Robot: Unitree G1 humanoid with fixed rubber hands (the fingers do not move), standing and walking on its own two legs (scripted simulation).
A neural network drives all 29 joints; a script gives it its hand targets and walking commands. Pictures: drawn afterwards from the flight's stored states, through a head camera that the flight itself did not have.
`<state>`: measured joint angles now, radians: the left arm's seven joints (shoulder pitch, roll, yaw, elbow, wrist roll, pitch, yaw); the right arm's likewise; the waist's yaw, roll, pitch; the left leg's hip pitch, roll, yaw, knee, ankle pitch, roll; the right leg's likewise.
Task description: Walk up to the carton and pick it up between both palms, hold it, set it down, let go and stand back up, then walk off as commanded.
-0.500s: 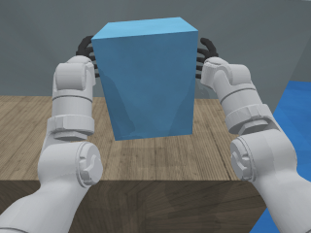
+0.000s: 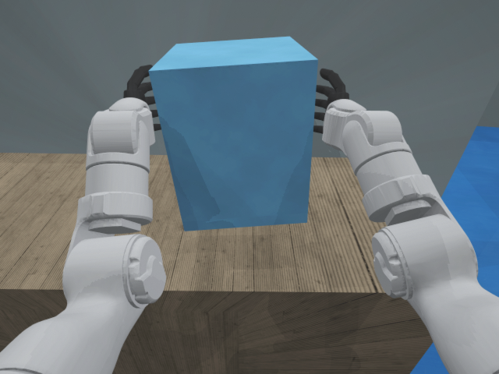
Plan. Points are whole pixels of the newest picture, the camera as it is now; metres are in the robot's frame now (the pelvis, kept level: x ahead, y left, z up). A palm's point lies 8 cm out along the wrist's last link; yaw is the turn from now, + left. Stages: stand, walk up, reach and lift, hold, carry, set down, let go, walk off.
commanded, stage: hold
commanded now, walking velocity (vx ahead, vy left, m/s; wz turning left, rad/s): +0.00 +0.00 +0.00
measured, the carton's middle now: (239, 129) +0.43 +0.00 +0.25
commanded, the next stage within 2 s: none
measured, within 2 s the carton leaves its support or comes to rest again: neither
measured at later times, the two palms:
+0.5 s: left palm (138, 109) +0.38 +0.14 +0.31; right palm (338, 112) +0.37 -0.15 +0.30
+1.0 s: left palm (138, 104) +0.39 +0.14 +0.32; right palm (338, 109) +0.38 -0.15 +0.31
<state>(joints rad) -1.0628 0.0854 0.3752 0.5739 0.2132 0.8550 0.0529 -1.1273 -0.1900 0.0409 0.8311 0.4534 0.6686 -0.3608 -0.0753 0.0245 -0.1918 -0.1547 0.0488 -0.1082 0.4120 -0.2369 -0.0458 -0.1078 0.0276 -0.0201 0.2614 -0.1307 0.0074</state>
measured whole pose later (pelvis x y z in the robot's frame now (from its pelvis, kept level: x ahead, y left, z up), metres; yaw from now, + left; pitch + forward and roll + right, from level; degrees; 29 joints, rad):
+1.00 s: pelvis +0.00 +0.00 +0.00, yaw +0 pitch -1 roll -2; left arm -1.10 0.09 0.39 0.61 0.22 0.84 0.06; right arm -1.17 -0.20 0.04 0.88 0.46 0.68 -0.36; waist -0.07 0.04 -0.20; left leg -0.15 0.04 -0.12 0.41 -0.24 -0.04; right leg -0.10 0.03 0.00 0.26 -0.13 0.01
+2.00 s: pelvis +0.00 +0.00 +0.00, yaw +1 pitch -1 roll -2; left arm -1.12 0.10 0.38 0.65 0.22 0.83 0.06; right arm -1.17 -0.19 0.03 0.89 0.44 0.68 -0.36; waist -0.07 0.02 -0.20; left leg -0.15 0.03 -0.14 0.41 -0.23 -0.04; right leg -0.10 0.03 0.01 0.25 -0.13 0.01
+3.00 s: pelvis +0.00 +0.00 +0.00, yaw +1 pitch -2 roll -3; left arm -1.10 0.09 0.36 0.59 0.23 0.84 0.08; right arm -1.18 -0.18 0.02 0.89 0.45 0.70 -0.37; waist -0.09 -0.04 -0.19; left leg -0.16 0.04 -0.15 0.43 -0.24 -0.05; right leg -0.09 0.05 0.01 0.24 -0.13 0.00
